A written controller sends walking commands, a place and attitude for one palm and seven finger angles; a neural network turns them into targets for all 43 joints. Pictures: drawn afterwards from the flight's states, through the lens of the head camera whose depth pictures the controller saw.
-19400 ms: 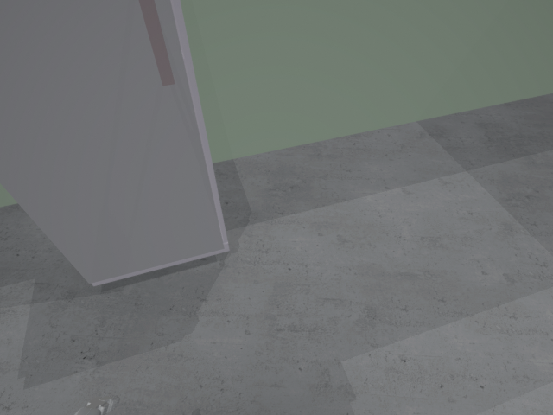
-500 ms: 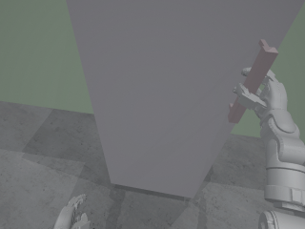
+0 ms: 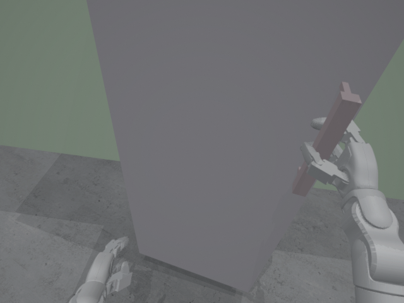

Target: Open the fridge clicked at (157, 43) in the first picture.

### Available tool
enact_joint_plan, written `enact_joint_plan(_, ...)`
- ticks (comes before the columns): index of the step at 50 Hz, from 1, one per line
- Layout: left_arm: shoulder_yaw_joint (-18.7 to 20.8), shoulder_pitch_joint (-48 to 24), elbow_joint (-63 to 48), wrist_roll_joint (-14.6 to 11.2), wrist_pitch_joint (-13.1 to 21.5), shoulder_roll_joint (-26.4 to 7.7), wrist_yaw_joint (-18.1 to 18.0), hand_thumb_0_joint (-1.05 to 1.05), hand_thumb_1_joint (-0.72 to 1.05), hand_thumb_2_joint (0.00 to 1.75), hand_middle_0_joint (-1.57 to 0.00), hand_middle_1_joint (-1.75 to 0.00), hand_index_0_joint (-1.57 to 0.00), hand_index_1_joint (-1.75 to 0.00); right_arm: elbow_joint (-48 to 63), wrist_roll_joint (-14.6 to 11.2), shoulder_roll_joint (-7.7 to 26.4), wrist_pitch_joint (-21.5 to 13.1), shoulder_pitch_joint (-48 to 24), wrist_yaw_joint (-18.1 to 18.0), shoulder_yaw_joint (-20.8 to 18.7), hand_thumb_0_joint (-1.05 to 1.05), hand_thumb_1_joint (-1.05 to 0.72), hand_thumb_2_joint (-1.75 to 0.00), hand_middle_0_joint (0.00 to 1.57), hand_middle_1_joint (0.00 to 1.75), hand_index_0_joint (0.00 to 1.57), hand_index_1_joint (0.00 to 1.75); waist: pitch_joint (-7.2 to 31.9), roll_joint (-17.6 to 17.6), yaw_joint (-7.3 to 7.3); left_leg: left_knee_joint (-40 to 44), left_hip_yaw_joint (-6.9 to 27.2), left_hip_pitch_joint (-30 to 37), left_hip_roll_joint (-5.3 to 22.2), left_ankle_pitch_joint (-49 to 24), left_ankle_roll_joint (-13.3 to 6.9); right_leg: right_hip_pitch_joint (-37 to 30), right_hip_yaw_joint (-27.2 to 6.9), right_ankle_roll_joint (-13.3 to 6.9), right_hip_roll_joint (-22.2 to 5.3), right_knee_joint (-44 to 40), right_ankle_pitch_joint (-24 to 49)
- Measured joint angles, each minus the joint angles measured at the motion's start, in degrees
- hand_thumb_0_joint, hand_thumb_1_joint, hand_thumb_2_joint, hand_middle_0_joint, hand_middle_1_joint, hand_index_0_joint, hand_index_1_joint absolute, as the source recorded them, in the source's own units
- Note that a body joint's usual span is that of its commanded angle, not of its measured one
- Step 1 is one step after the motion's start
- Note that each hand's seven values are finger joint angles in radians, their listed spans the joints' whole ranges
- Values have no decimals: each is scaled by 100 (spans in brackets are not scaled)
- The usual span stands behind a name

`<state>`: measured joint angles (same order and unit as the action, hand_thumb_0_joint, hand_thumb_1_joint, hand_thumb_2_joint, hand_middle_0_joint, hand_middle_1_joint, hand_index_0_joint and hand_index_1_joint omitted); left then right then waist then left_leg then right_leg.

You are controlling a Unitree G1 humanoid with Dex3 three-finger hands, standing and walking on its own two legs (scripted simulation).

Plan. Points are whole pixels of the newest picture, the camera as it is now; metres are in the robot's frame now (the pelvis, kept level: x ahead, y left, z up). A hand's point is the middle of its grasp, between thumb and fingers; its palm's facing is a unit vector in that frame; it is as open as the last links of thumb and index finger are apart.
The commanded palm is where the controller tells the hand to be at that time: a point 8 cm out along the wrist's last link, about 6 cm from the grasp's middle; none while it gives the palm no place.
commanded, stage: walk backward, drawing the door open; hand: right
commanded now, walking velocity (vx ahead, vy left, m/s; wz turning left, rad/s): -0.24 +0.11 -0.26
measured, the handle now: (319, 143) +0.36 -0.19 +0.20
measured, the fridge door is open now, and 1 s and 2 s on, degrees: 11 41 68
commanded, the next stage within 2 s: stop walking and hold the door back in 1.94 s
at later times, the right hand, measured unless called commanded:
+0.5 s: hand (293, 213) +0.21 -0.10 +0.19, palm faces +0.17 +0.96 -0.20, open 7.7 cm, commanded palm +0.17 -0.15 +0.20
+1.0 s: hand (230, 268) +0.13 -0.01 +0.19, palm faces +0.50 +0.84 -0.20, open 7.8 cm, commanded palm +0.08 -0.04 +0.20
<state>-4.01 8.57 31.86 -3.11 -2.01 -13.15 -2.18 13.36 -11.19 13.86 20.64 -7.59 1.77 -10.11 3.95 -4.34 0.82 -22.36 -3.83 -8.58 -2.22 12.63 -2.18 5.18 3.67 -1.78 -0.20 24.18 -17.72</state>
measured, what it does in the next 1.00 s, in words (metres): steps to the left, turning right: left foot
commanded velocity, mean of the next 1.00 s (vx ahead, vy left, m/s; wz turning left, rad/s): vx -0.15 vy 0.34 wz -0.66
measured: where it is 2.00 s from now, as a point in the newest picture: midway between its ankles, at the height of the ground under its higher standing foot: outside the picture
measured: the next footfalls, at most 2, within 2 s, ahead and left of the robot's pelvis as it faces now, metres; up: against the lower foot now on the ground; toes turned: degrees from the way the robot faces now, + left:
left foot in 0.92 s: +0.00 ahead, +0.33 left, +0.00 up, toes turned -23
right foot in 1.10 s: -0.09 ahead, +0.13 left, +0.00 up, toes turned -37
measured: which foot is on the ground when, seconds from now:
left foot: down 0.00-0.72, up 0.74-0.90, down 0.92-1.00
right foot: down 0.00-0.92, up 0.94-1.00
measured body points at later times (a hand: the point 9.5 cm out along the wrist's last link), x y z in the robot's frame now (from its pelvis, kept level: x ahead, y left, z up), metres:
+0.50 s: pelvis -0.08 +0.04 -0.01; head -0.05 +0.06 +0.44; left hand +0.09 +0.25 -0.12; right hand +0.19 -0.16 +0.20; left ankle -0.01 +0.09 -0.74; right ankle -0.05 -0.09 -0.74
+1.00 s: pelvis -0.09 +0.24 -0.02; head -0.03 +0.21 +0.42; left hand +0.16 +0.38 -0.13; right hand +0.10 -0.05 +0.20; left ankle -0.04 +0.35 -0.74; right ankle -0.13 +0.05 -0.70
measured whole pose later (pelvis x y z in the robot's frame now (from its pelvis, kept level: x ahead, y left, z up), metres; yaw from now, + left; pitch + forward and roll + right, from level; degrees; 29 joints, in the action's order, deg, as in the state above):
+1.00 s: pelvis -0.09 +0.24 -0.02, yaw -27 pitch -1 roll +2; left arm 2.6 7.2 38.5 -0.9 5.1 -10.2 -3.9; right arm 29.1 -2.0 13.9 -2.6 -3.1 -2.4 -6.2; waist -9.9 -1.8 -2.3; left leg -38.5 -4.7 -16.4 1.0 20.9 -0.3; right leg 31.6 -7.1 2.5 -5.1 58.2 -27.0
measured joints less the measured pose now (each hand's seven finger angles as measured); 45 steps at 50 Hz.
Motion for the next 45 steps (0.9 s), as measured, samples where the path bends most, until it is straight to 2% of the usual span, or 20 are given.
enact_joint_plan(2, 34, -68, -4, 101, -13, -14, -35, 1, 90, 90, -20, -30, -20, -30, 72, 156, 81, -641, 241, -185, 222, -3, -59, -71, 35, 137, 24, 132, -42, -15, -21, -21, -35, -113, -5, -36, 0, 165, -31, -5, -12, 117, -16)
enact_joint_plan(5, 104, -115, -16, 198, -119, -22, -70, 1, 90, 90, -20, -30, -20, -30, 231, 338, 66, -1318, 518, -406, 411, -6, -56, -71, 38, 138, 23, 131, -137, 30, -47, -48, -49, -285, 33, -111, 4, 321, -41, -15, 22, 99, 87)
enact_joint_plan(8, 167, -95, -17, 250, -203, -14, -101, 1, 90, 90, -20, -30, -20, -30, 387, 468, 34, -1740, 725, -544, 513, -8, -55, -71, 41, 139, 22, 130, -244, 81, -84, -117, -42, -427, 87, -163, 6, 407, -31, -12, 72, 40, 212)
enact_joint_plan(11, 217, -14, -10, 283, -245, 16, -111, 1, 90, 90, -20, -30, -20, -30, 486, 560, 12, -1994, 881, -635, 571, -9, -55, -71, 43, 140, 21, 130, -315, 98, -143, -170, -48, -525, 119, -209, -4, 481, -34, -3, 100, 30, 300)
enact_joint_plan(19, 235, 240, 86, 322, -159, 217, -107, 1, 90, 90, -20, -30, -20, -30, 668, 733, -14, -2285, 1076, -764, 624, -10, -55, -70, 45, 140, 17, 131, -409, 222, -306, -266, -148, -794, 162, -361, -35, 719, -122, 77, 122, -12, 574)
enact_joint_plan(23, 242, 280, 148, 340, -39, 359, -124, 1, 90, 90, -20, -30, -20, -30, 837, 776, 14, -2324, 1090, -794, 563, -11, -55, -69, 46, 140, 16, 131, -486, 349, -361, -570, -121, -1098, 149, -235, 129, 919, -214, 162, 143, -13, 729)
enact_joint_plan(26, 294, 289, 215, 364, 63, 446, -129, 1, 90, 90, -20, -30, -20, -30, 966, 811, 22, -2303, 1008, -771, 520, -12, -55, -70, 46, 140, 15, 131, -606, 402, -411, -736, -43, -1257, 15, -176, 185, 1113, -451, 264, 160, 65, 831)
enact_joint_plan(28, 340, 247, 301, 363, 135, 463, -126, 1, 90, 90, -20, -30, -20, -30, 1049, 827, 4, -2296, 959, -744, 485, -12, -55, -70, 46, 140, 14, 131, -703, 390, -370, -701, -119, -1290, -64, -320, 40, 1235, -601, 341, 122, 163, 856)
enact_joint_plan(29, 368, 216, 347, 354, 167, 463, -124, 1, 90, 90, -20, -30, -20, -30, 1096, 836, -11, -2291, 950, -732, 466, -12, -55, -70, 46, 140, 14, 131, -736, 371, -339, -657, -186, -1298, -109, -360, -112, 1317, -647, 328, 77, 256, 809)
enact_joint_plan(31, 444, 153, 445, 315, 241, 471, -118, 1, 90, 90, -20, -30, -20, -30, 1213, 864, -23, -2240, 932, -720, 454, -13, -55, -71, 46, 141, 14, 131, -783, 380, -328, -522, -354, -1291, -160, -453, -520, 1592, -621, 215, -30, 753, 265)
enact_joint_plan(32, 487, 131, 485, 294, 295, 468, -113, 1, 90, 90, -20, -30, -20, -30, 1268, 894, -39, -2210, 908, -712, 471, -13, -55, -71, 46, 141, 14, 131, -823, 401, -335, -443, -453, -1266, -160, -509, -619, 1744, -525, 189, -78, 1192, -95)
enact_joint_plan(33, 522, 122, 512, 282, 362, 462, -111, 1, 90, 90, -20, -30, -20, -30, 1319, 935, -61, -2191, 890, -700, 495, -13, -55, -71, 46, 141, 14, 131, -868, 425, -345, -362, -550, -1233, -153, -554, -585, 1842, -400, 170, -119, 1580, -384)
enact_joint_plan(35, 547, 136, 526, 250, 532, 465, -126, 1, 90, 90, -20, -30, -20, -30, 1465, 1012, -79, -2162, 919, -673, 513, -13, -55, -71, 46, 141, 14, 131, -933, 505, -360, -293, -694, -1215, -153, -583, -215, 1689, -60, 115, -192, 1631, -602)
enact_joint_plan(36, 533, 164, 468, 239, 642, 442, -143, 1, 90, 90, -20, -30, -20, -30, 1598, 1031, -78, -2125, 978, -687, 480, -13, -55, -70, 46, 141, 14, 130, -922, 494, -330, -689, -707, -1444, -193, -520, 170, 1365, 2, -7, -236, 964, -356)
enact_joint_plan(37, 571, 188, 370, 303, 738, 417, -153, 1, 90, 90, -20, -30, -20, -30, 1675, 1022, -65, -2105, 973, -712, 446, -14, -55, -70, 46, 141, 13, 129, -925, 397, -395, -1762, -586, -1880, -261, -26, 428, 1345, -135, 78, -321, 571, 510)
enact_joint_plan(39, 670, 126, 367, 389, 731, 469, -124, 1, 90, 90, -20, -30, -20, -30, 1582, 1009, 25, -2194, 807, -661, 401, -15, -55, -70, 47, 141, 12, 128, -1175, 416, -479, -3786, 2, -2370, -279, 639, 443, 1400, -458, 393, -344, 675, 845)
enact_joint_plan(40, 688, 118, 384, 407, 681, 457, -94, 1, 90, 90, -20, -30, -20, -30, 1526, 1000, 23, -2230, 761, -597, 396, -14, -56, -70, 47, 141, 12, 128, -1218, 367, -485, -4166, 239, -2412, -249, 880, 423, 1446, -643, 443, -390, 706, 787)
enact_joint_plan(41, 690, 120, 403, 418, 649, 423, -79, 1, 90, 90, -20, -30, -20, -30, 1490, 991, 5, -2255, 730, -543, 407, -14, -56, -70, 47, 141, 12, 128, -1231, 282, -464, -4082, 423, -2317, -175, 1018, 405, 1509, -830, 461, -467, 722, 731)
enact_joint_plan(42, 677, 124, 429, 412, 638, 391, -76, 1, 90, 90, -20, -30, -20, -30, 1482, 977, 2, -2256, 702, -505, 426, -14, -56, -71, 47, 141, 12, 128, -1235, 205, -424, -3649, 556, -2088, -72, 1092, 403, 1571, -1010, 505, -556, 723, 700)
enact_joint_plan(45, 615, 204, 473, 306, 670, 433, -58, 1, 90, 90, -20, -30, -20, -30, 1504, 892, 152, -2175, 540, -427, 438, -15, -54, -73, 47, 141, 12, 128, -1103, 263, -246, -1683, 641, -1012, 280, 1027, 419, 1858, -1436, 662, -697, 851, 605)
